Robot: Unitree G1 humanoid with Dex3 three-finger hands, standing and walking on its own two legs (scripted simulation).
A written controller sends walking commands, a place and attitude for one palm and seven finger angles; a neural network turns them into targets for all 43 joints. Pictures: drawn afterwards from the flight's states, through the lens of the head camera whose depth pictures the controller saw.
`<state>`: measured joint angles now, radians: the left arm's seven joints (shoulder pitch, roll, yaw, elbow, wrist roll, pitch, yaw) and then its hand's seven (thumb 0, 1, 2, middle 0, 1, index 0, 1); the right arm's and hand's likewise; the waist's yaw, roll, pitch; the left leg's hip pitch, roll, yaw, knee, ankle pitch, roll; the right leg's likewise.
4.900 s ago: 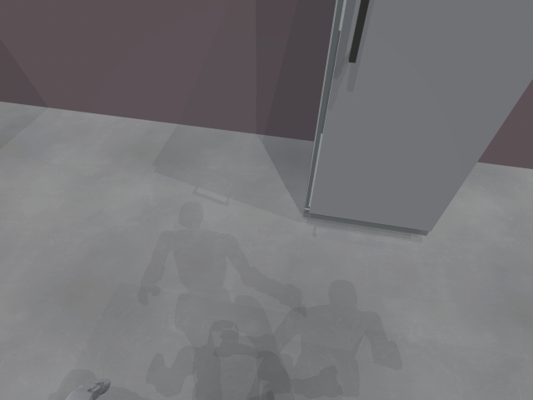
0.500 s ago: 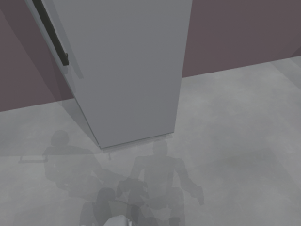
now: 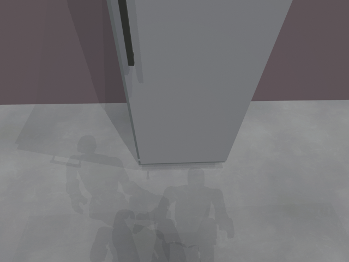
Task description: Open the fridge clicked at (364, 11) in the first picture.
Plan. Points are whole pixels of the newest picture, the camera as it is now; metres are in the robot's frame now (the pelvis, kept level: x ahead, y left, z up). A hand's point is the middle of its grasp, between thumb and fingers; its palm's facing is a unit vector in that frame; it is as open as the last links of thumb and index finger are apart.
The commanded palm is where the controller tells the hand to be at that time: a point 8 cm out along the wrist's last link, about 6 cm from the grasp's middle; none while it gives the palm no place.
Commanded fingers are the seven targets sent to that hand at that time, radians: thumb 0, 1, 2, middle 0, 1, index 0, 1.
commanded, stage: turn to face it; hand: left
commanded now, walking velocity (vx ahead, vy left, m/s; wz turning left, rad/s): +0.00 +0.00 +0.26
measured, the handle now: (123, 3) +0.71 +0.18 +0.24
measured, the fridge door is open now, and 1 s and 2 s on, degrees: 0 0 0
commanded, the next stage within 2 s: take the last steps up to it in 0.06 s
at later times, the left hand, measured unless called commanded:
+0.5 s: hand out of the picture -0.05 +0.17 -0.17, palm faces +0.20 -0.96 -0.19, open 7.3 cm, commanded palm none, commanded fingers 0.00 0.90 0.90 -0.20 -0.30 -0.20 -0.30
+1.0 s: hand (112, 227) +0.24 +0.19 -0.18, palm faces +0.03 -0.98 -0.19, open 7.4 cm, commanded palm none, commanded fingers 0.00 0.90 0.90 -0.20 -0.30 -0.20 -0.30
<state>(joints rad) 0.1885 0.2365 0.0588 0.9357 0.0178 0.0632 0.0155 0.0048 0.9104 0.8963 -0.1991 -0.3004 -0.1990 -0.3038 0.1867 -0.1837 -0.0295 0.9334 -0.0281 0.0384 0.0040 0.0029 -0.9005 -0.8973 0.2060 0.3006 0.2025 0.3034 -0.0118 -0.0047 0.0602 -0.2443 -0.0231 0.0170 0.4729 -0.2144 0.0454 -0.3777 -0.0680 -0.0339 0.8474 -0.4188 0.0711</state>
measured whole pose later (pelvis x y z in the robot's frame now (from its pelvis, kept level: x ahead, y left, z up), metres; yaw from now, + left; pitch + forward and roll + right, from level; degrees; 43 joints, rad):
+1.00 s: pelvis +0.16 +0.00 -0.02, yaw +4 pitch +0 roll +1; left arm 0.14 0.18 0.06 1.03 0.03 -0.01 -0.03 0.00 0.91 0.90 -0.20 -0.30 -0.20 -0.30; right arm 0.48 -0.10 -0.03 1.16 -0.03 -0.04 -0.02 0.00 -0.90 -0.90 0.20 0.30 0.20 0.30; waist -0.06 0.01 0.07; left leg 0.07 0.08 0.16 0.41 -0.45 -0.05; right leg -0.45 -0.07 -0.12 0.61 -0.19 -0.03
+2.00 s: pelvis +0.19 -0.07 +0.00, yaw +4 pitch +0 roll +0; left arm 0.26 0.15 0.03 1.06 0.03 0.01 0.03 0.01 0.93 0.90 -0.20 -0.30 -0.20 -0.30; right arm 0.26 -0.18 -0.05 1.08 -0.01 0.04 -0.02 0.00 -0.91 -0.90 0.20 0.30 0.20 0.30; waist -0.01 0.03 0.03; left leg -0.22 0.05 0.03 0.58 -0.33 -0.02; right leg -0.27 0.01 -0.10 0.52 -0.24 -0.06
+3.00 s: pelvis +0.15 -0.03 -0.01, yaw +3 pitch -2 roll +1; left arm 0.32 0.14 0.01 1.08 0.03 -0.01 0.03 0.00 0.91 0.90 -0.20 -0.30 -0.20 -0.30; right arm 0.38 -0.13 0.00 1.04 -0.03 -0.01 -0.01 0.01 -0.91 -0.90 0.20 0.30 0.20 0.30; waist -0.02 0.04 -0.05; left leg -0.22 -0.02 0.07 0.53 -0.28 0.03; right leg -0.32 -0.05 -0.03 0.55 -0.19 0.00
